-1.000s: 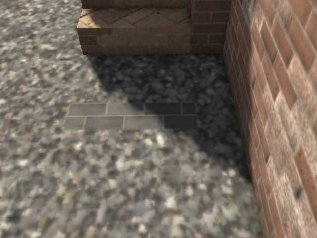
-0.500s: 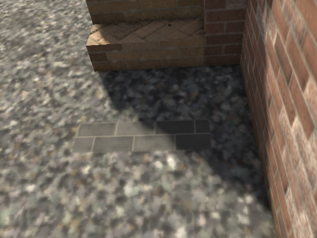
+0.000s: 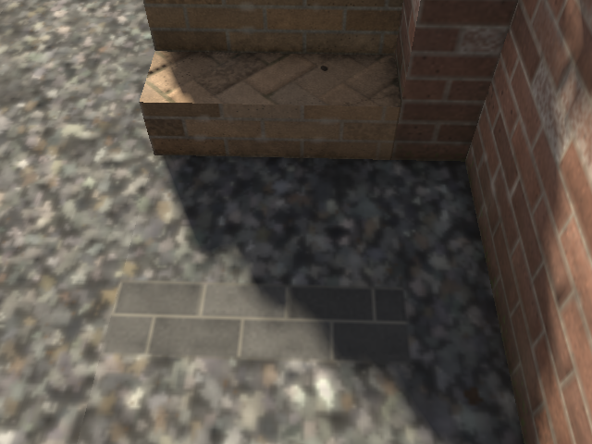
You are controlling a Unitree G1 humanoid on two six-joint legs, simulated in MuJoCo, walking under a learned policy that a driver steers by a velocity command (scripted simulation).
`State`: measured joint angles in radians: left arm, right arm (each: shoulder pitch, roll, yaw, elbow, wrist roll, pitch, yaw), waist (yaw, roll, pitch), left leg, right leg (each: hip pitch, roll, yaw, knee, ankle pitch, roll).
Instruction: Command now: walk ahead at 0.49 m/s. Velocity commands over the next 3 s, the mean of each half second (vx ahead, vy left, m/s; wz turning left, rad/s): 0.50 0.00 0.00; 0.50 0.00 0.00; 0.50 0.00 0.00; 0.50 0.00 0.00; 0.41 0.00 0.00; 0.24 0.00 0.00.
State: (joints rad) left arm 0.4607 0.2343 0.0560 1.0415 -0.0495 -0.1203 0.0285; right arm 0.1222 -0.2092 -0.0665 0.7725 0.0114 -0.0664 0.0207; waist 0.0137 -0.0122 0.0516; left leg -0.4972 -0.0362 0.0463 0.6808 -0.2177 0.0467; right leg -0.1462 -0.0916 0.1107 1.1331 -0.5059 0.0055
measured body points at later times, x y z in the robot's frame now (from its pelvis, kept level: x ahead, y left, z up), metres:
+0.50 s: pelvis +0.32 +0.02 +0.01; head +0.35 +0.01 +0.46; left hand +0.49 +0.27 -0.09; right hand +0.28 -0.25 -0.13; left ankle +0.10 +0.11 -0.66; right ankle +0.43 -0.06 -0.71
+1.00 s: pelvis +0.61 +0.12 +0.01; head +0.64 +0.13 +0.46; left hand +0.57 +0.39 -0.14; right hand +0.80 -0.13 -0.08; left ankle +0.73 +0.22 -0.71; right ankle +0.44 -0.05 -0.69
